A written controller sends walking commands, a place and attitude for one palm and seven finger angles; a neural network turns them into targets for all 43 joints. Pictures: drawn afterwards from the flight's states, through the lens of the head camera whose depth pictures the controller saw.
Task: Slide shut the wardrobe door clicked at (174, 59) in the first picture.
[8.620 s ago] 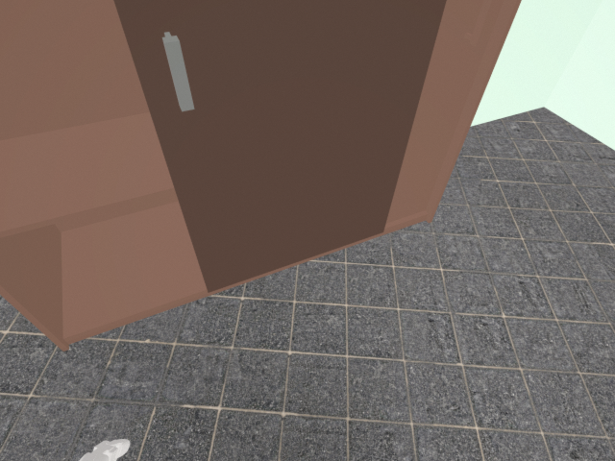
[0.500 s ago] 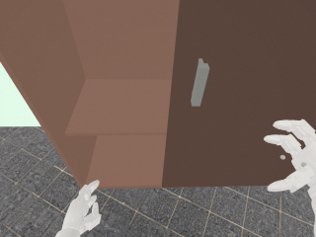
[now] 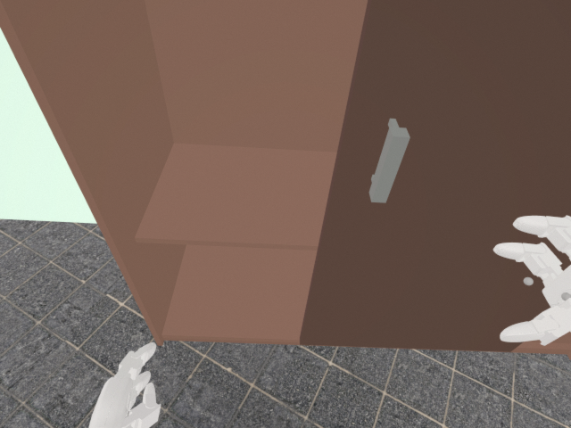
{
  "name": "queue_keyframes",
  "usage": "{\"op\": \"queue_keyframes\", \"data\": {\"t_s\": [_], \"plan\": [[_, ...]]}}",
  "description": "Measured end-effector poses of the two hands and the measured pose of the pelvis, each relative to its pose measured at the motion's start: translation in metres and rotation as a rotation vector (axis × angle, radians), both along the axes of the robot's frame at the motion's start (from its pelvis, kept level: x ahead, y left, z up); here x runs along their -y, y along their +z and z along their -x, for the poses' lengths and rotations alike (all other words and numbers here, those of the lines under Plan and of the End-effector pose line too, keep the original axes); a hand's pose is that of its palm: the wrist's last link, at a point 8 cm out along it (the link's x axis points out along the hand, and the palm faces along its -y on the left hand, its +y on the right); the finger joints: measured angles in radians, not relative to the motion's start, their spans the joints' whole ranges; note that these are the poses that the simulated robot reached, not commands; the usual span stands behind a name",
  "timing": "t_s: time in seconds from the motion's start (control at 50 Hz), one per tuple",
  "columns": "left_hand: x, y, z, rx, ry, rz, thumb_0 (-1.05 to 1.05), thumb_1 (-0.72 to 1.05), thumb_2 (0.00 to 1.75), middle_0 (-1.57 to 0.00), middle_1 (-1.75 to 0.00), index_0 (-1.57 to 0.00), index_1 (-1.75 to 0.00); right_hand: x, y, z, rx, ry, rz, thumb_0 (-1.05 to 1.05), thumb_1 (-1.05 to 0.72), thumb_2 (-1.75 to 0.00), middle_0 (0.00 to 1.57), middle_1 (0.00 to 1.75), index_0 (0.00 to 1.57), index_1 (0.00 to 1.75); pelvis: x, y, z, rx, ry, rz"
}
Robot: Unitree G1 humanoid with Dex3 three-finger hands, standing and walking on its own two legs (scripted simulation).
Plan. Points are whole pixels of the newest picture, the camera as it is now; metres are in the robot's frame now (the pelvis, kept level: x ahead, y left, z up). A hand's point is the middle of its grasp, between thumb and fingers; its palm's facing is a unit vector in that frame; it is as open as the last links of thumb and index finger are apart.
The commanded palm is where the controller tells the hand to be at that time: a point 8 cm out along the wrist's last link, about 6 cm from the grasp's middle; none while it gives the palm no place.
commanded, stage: raise the hand with hooked fingers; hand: right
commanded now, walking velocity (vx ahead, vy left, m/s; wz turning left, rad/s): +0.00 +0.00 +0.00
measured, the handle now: (385, 160) +0.53 -0.15 +0.12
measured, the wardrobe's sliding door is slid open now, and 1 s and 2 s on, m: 0.49 0.49 0.49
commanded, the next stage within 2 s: move the hooked fingers beside the handle in 0.14 s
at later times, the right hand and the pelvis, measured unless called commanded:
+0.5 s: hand (510, 262) +0.30 -0.26 +0.14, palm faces +0.04 +1.00 -0.04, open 14.0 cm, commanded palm +0.28 -0.31 +0.14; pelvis -0.01 +0.00 +0.00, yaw +0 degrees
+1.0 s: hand (470, 225) +0.36 -0.24 +0.14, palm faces +0.02 +1.00 -0.03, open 14.0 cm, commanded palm +0.34 -0.28 +0.13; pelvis +0.00 -0.01 +0.00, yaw +1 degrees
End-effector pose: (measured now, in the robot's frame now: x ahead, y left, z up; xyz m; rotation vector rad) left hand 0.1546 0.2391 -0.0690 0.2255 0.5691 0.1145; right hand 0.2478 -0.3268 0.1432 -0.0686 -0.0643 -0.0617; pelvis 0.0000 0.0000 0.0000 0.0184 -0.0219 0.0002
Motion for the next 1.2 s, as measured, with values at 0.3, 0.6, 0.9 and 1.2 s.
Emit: {"op": "queue_keyframes", "data": {"t_s": [0.3, 0.6, 0.9, 1.2], "plan": [[-0.004, 0.002, -0.01, 0.043, -0.002, 0.022, 0.01, 0.9, 0.9, -0.21, -0.3, -0.2, -0.3, -0.009, 0.002, -0.001, -0.001, 0.008, -0.009, -0.01, 0.5, -0.3, 0.3, 1.2, 0.3, 1.2, -0.008, -0.001, 0.001, -0.002, 0.004, 0.005], [-0.003, -0.006, 0.011, -0.029, 0.035, 0.0, 0.01, 0.9, 0.9, -0.21, -0.3, -0.21, -0.3, -0.011, -0.002, -0.048, -0.019, 0.035, -0.032, -0.01, 0.5, -0.3, 0.3, 1.2, 0.3, 1.2, -0.001, -0.002, 0.005, -0.021, 0.006, 0.001], [0.005, -0.013, 0.028, -0.096, 0.068, 0.005, 0.01, 0.9, 0.9, -0.21, -0.3, -0.2, -0.3, -0.032, -0.002, -0.078, -0.011, 0.056, -0.037, -0.01, 0.5, -0.3, 0.3, 1.2, 0.3, 1.2, 0.012, -0.001, -0.001, -0.034, 0.015, 0.004], [0.005, -0.02, 0.036, -0.164, 0.075, 0.011, 0.01, 0.9, 0.9, -0.21, -0.3, -0.21, -0.3, -0.045, -0.001, -0.118, -0.037, 0.044, -0.043, -0.01, 0.5, -0.3, 0.3, 1.2, 0.3, 1.2, 0.011, -0.001, -0.002, -0.055, 0.015, 0.005]]}}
